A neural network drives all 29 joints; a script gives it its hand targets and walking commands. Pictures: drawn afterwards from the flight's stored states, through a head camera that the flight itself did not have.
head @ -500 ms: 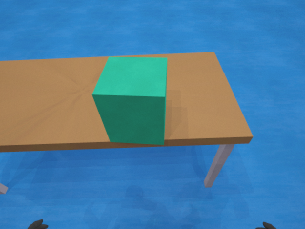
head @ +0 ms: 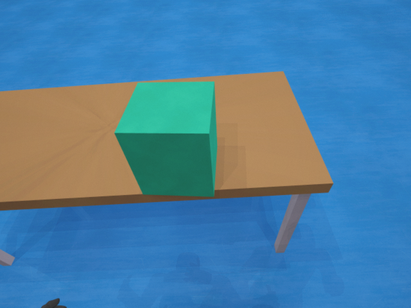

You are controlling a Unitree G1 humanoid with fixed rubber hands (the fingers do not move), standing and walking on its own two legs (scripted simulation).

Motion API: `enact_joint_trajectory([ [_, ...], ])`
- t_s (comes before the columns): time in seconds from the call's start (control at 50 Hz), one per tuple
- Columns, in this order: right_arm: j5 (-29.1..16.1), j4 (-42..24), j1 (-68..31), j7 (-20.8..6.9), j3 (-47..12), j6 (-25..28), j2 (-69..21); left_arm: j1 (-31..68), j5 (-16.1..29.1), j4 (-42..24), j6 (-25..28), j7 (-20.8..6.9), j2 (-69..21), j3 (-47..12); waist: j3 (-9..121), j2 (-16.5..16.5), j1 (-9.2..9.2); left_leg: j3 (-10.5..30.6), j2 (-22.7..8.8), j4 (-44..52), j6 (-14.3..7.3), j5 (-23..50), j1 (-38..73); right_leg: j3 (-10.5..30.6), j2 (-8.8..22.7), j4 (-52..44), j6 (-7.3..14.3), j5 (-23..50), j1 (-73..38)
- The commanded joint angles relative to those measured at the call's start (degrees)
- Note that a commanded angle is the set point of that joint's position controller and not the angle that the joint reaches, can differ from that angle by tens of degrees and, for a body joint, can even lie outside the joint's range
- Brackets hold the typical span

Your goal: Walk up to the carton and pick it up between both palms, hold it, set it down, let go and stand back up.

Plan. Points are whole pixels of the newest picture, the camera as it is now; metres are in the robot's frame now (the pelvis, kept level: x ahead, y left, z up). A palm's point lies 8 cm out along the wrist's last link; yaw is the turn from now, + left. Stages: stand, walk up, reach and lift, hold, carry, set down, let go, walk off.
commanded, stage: walk up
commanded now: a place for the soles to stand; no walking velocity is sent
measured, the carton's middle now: (176, 141) +0.55 +0.10 -0.02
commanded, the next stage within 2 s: none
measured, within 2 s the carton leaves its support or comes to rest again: neither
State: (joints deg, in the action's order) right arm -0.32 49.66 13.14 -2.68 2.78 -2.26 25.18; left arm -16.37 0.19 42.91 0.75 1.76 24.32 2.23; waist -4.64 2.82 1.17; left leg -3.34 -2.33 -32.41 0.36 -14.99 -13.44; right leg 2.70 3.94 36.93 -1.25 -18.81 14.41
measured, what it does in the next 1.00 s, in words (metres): steps to the left: right foot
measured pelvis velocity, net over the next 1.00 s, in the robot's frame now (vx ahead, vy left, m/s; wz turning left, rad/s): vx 0.11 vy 0.12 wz -0.04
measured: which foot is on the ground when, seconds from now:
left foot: down 0.00-1.00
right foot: down 0.00-0.50, up 0.52-0.96, down 0.98-1.00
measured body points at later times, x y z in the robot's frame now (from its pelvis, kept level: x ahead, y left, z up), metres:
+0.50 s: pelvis +0.03 +0.06 -0.01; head +0.05 +0.06 +0.44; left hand +0.11 +0.40 -0.10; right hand +0.11 -0.28 -0.11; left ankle +0.08 +0.18 -0.73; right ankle +0.02 -0.14 -0.73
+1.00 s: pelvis +0.11 +0.12 +0.00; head +0.13 +0.11 +0.45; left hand +0.21 +0.43 -0.10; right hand +0.14 -0.18 -0.13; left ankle +0.08 +0.18 -0.73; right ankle +0.17 +0.00 -0.73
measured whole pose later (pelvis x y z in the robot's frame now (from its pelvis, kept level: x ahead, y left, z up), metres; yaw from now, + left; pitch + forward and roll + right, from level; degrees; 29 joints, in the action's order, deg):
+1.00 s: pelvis +0.11 +0.12 +0.00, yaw -3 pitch -4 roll +0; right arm -0.6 47.9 16.8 -1.4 3.4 -2.3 19.1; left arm -15.2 -1.0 45.4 -1.5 2.7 22.5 2.2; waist -6.9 0.7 1.6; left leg -7.9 1.6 -34.4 -4.1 -21.8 -8.6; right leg 0.4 0.1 33.9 -0.4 -10.2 17.2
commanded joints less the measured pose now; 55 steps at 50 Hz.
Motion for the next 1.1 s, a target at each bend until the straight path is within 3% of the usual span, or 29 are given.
enact_joint_trajectory([
  [0.0, 0.16, -0.36, -5.44, 0.57, 2.33, 2.31, 10.91, 6.39, 0.67, 0.37, 1.66, -0.15, 14.12, 2.08, 4.66, -6.35, 0.30, 4.82, -4.52, 8.97, -1.76, 2.26, 7.82, 6.75, 4.11, -15.33, 4.43, 1.99, 3.27],
  [0.12, 0.14, 0.46, -6.21, 0.86, 2.38, 1.93, 9.64, 7.30, 0.84, 1.80, 1.63, 0.00, 12.45, 1.80, 4.07, -9.20, 0.23, 4.17, -4.57, 9.03, -2.80, 6.83, 8.98, 5.91, 3.77, -15.19, 4.18, 8.57, 2.79],
  [0.2, 0.14, 1.27, -6.30, 0.87, 2.11, 1.96, 9.68, 6.95, 0.92, 1.97, 1.33, 0.20, 12.23, 1.84, 3.90, -4.52, -0.42, 3.99, -5.23, 9.98, -2.11, 4.19, 6.97, 4.96, 2.89, -14.33, 3.70, 6.58, 1.14],
  [0.22, 2.14, -1.95, -7.69, -0.61, 4.36, 1.47, 10.49, -4.79, -0.85, 2.80, 1.34, 1.04, 16.14, 3.91, 4.57, -5.22, -3.34, 0.28, -2.50, -0.27, -3.91, -10.84, -2.92, 9.53, 5.02, -15.31, 8.19, -8.40, -7.05],
  [0.24, 2.69, -3.14, -8.77, -1.30, 3.78, 0.53, 8.04, -8.12, -1.31, 4.52, 1.17, 1.53, 18.78, 5.08, 0.45, -13.48, -5.71, -0.72, 1.06, -11.10, -3.06, -17.00, -18.03, 20.03, 11.98, -20.90, 12.34, -18.12, -13.91],
  [0.26, 3.53, -6.43, -11.41, -1.41, 4.39, -0.21, 8.16, -9.38, -2.30, 3.11, 1.32, 2.00, 19.69, 5.81, -2.34, -13.55, -7.32, 4.93, -1.51, -18.80, -2.84, -18.51, -24.20, 29.52, 17.67, -25.54, 15.80, -26.09, -11.29],
  [0.28, 3.29, -8.29, -11.20, -1.71, 4.97, -0.39, 9.26, -7.26, -2.37, 1.94, 1.49, 2.48, 19.84, 6.12, -4.73, -12.22, -6.05, 8.26, -4.11, -22.00, -2.44, -15.24, -24.94, 30.24, 18.81, -27.18, 16.54, -27.52, -8.81],
  [0.3, 2.80, -8.09, -6.95, -2.07, 5.43, -0.07, 9.96, -3.33, -2.31, -0.15, 1.98, 2.68, 20.28, 6.15, -3.58, -10.57, -3.39, 9.64, -4.27, -24.17, -1.76, -12.70, -22.73, 27.27, 17.61, -25.57, 15.97, -23.66, -7.93],
  [0.32, 3.11, -7.88, -6.86, -2.19, 5.66, 0.24, 9.31, -2.91, -2.28, -0.01, 2.19, 2.86, 17.96, 5.20, -5.84, -6.84, -3.53, 8.28, -5.01, -19.89, -1.66, -12.25, -23.66, 24.00, 16.62, -23.89, 15.06, -17.38, -8.45],
  [0.38, 2.67, -8.83, -5.08, -2.87, 5.76, 0.22, 7.73, -2.35, -2.56, -1.19, 2.65, 2.97, 19.16, 5.64, -0.65, -11.83, -2.16, 4.93, -4.90, -11.49, -1.48, -11.51, -14.37, 14.14, 14.41, -18.27, 13.87, -7.55, -6.01],
  [0.4, 2.79, -8.77, -4.39, -2.97, 6.04, 0.30, 7.91, -2.63, -2.36, -2.08, 2.60, 2.82, 19.13, 5.75, -0.06, -10.03, -2.40, 3.31, -3.36, -11.06, -1.33, -10.06, -11.89, 12.81, 13.54, -16.69, 13.39, -5.48, -4.16],
  [0.44, 1.96, -7.47, 1.98, -2.61, 6.58, 0.28, 8.21, 4.18, -1.48, -4.06, 1.92, 2.59, 18.70, 5.43, 0.01, -10.12, 3.52, 2.88, -3.79, -4.12, -2.76, -3.36, 2.70, 7.55, 10.45, -11.67, 10.38, -9.47, 7.71],
  [0.46, 1.49, -4.75, 10.05, -2.30, 7.26, 0.55, 9.24, 5.36, -1.63, -4.51, 1.37, 2.51, 17.00, 4.78, 3.23, -5.01, 7.11, 2.96, -2.22, -0.60, -3.45, -2.65, 15.35, 3.17, 5.86, 0.01, 8.19, -9.79, 14.95],
  [0.48, 2.75, -2.85, 14.25, -1.69, 8.62, 1.13, 14.40, 3.50, -1.37, -4.98, 1.11, 2.34, 10.65, 2.90, 3.24, 13.45, 9.63, 14.18, -8.37, 10.79, -5.41, -16.57, 18.06, -2.62, -3.83, 21.70, 5.78, -14.89, 22.62],
  [0.5, 3.60, -4.94, 12.22, -0.92, 8.18, 1.12, 15.88, 4.97, -0.93, -5.76, 0.86, 2.55, 6.62, 1.47, -0.06, 17.34, 8.51, 26.05, -13.96, 17.51, -7.62, -23.35, 9.65, 0.79, -8.12, 29.69, 4.11, -17.82, 26.41],
  [0.52, 3.53, -7.65, 8.28, -0.50, 8.70, 0.94, 17.16, 4.31, -0.51, -7.60, 0.75, 3.19, 8.69, 1.73, -0.50, 14.81, 7.33, 34.67, -19.21, 22.23, -11.58, -21.38, 4.85, 3.92, -7.51, 30.27, 4.11, -18.84, 26.24],
  [0.54, 2.92, -7.17, 7.28, -0.47, 8.46, 1.00, 15.83, 3.84, -0.69, -6.58, 1.03, 3.41, 11.65, 2.31, -1.87, 10.85, 6.20, 33.52, -19.13, 20.11, -14.05, -15.58, 4.57, 5.76, -5.59, 32.24, 4.24, -16.88, 24.79],
  [0.6, 2.09, -8.45, 4.52, 0.63, 7.08, 1.46, 12.13, -3.20, -0.62, -1.64, 1.06, 2.24, 13.00, 3.18, 3.14, 5.90, 2.11, 17.87, -12.71, 14.04, -8.12, 3.73, 14.56, 4.06, -3.41, 28.23, 3.05, -7.44, 21.87],
  [0.62, 1.67, -8.38, 5.53, 0.92, 6.52, 2.06, 11.38, -2.50, -0.47, -1.66, 1.13, 1.94, 12.32, 3.29, 1.75, 7.59, 3.09, 14.81, -13.06, 13.98, -9.83, 12.16, 11.92, 2.88, -3.01, 26.69, 2.57, -7.40, 20.13],
  [0.7, 1.41, -8.20, 7.40, 2.10, 5.01, 2.64, 8.57, 2.51, -0.81, -2.03, -0.22, 1.33, 8.60, 2.11, 0.25, 2.62, 3.40, 9.23, -12.82, 11.99, -12.09, 27.67, 11.29, 0.69, -3.94, 18.55, 0.53, -4.93, 18.22],
  [0.72, 1.46, -7.79, 8.06, 2.40, 5.01, 2.55, 7.96, 3.50, -0.88, -1.27, -0.71, 1.29, 7.86, 1.91, -0.10, 3.58, 3.40, 9.04, -12.23, 12.18, -9.20, 31.23, 11.91, -0.02, -4.01, 17.72, 0.26, -3.30, 18.08],
  [0.76, 0.97, -8.55, 4.90, 2.90, 4.54, 2.37, 7.61, 3.39, -0.29, -1.12, -0.80, 1.26, 6.87, 1.42, -0.17, 2.31, 2.23, 5.45, -11.90, 10.12, -10.30, 32.23, 9.17, -0.75, -2.74, 11.31, -0.24, -2.28, 13.31],
  [0.82, 0.16, -8.40, 3.24, 3.06, 3.68, 1.93, 7.50, 3.19, -0.34, -0.10, -1.08, 1.47, 6.80, 0.97, 0.87, 5.27, 1.71, 6.17, -12.09, 6.91, -6.95, 43.63, 11.22, -3.27, -3.43, 5.34, 0.27, 1.32, 8.94],
  [0.86, -0.24, -7.48, 3.50, 3.45, 3.41, 1.67, 7.34, 4.81, -0.30, -0.10, -1.32, 1.62, 7.75, 1.10, 0.30, 4.33, 1.84, 7.34, -12.59, 6.21, -5.35, 41.27, 11.50, -3.13, -3.06, 0.98, 1.06, 1.14, 7.55],
  [0.92, -0.95, -7.69, 0.12, 3.35, 2.83, 1.35, 7.52, 3.90, -0.44, 1.78, -0.80, 1.43, 8.95, 1.25, 3.71, 2.35, -0.62, 5.27, -10.95, 1.57, -2.35, 34.97, 6.89, 0.18, -1.23, -12.61, 3.11, 20.23, -4.57],
  [0.94, -1.06, -7.41, -0.40, 3.10, 2.22, 1.77, 6.69, 5.17, -1.11, 2.17, -0.79, 1.67, 11.14, 1.89, 5.01, -0.55, -0.76, 5.84, -9.39, 0.11, -0.71, 30.26, 2.62, 4.82, 2.62, -9.82, 4.49, 27.76, -9.43],
  [1.0, -0.64, -4.20, 3.91, 2.93, 1.46, 1.31, 5.80, 8.59, -0.06, 0.93, -0.68, 1.09, 12.24, 1.31, 4.46, -10.88, 0.08, 5.83, -0.55, 0.72, -0.55, -6.64, 6.13, 15.53, 11.11, -13.52, 12.82, 16.41, 0.26],
  [1.04, 0.69, -3.74, 2.81, 3.01, 2.05, 1.77, 6.94, 11.75, 0.38, 1.56, -1.06, 0.19, 9.94, 0.72, 0.71, -11.62, 0.95, 7.53, -3.55, 11.07, -1.86, -5.78, 9.48, 10.38, 7.16, -15.11, 8.76, 7.17, 5.80],
  [1.08, 0.42, -3.52, -0.96, 2.43, 1.98, 3.09, 8.90, 10.42, 0.39, 1.37, -0.78, -0.22, 8.87, 0.24, 0.97, -4.59, -1.43, 9.69, -8.52, 16.37, -3.54, -3.69, 4.10, 6.33, 1.97, -12.23, 4.52, 9.09, 0.06],
])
